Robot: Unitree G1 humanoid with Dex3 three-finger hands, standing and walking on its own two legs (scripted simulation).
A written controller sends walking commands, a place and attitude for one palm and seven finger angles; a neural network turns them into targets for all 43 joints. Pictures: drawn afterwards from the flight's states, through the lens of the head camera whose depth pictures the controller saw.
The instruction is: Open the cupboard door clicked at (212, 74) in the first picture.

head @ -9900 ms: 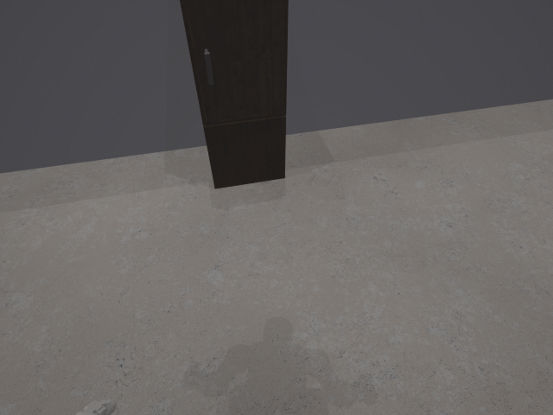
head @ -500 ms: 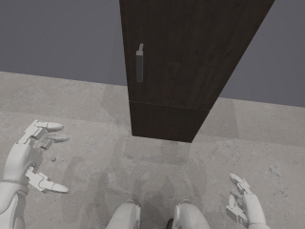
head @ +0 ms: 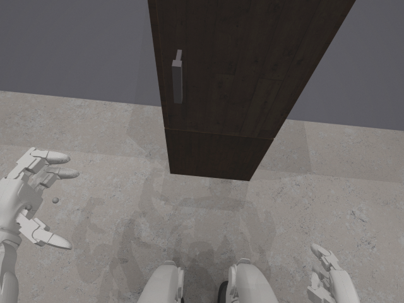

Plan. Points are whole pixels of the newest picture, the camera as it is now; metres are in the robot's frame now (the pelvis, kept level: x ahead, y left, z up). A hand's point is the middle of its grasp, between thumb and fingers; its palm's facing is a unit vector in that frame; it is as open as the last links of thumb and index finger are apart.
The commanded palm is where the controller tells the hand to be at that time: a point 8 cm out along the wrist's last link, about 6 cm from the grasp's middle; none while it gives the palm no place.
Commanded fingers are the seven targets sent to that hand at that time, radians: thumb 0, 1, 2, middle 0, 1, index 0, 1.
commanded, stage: raise the hand with hooked fingers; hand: left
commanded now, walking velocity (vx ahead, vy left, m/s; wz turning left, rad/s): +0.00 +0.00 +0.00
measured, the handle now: (178, 77) +0.60 +0.10 +0.02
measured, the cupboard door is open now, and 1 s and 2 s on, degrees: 0 0 0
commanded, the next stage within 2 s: move the hooked fingers beside the handle in 0.24 s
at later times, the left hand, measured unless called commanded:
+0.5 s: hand (68, 194) +0.29 +0.26 +0.03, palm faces -0.04 -1.00 -0.05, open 14.0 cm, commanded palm +0.28 +0.30 +0.03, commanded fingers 0.00 -0.50 0.30 -0.30 -1.20 -0.30 -1.20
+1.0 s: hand (103, 149) +0.39 +0.22 +0.02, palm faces -0.07 -1.00 -0.03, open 14.0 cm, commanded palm +0.38 +0.27 +0.03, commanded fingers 0.00 -0.50 0.30 -0.30 -1.20 -0.30 -1.20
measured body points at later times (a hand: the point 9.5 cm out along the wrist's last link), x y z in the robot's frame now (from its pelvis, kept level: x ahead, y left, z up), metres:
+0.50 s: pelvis +0.00 -0.01 -0.01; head +0.11 +0.01 +0.43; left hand +0.29 +0.31 +0.03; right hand +0.18 -0.26 -0.09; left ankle +0.01 +0.08 -0.63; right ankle +0.06 -0.12 -0.63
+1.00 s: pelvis +0.01 +0.00 +0.00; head +0.14 +0.02 +0.43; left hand +0.39 +0.28 +0.02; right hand +0.12 -0.27 -0.10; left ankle +0.01 +0.08 -0.63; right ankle +0.06 -0.12 -0.63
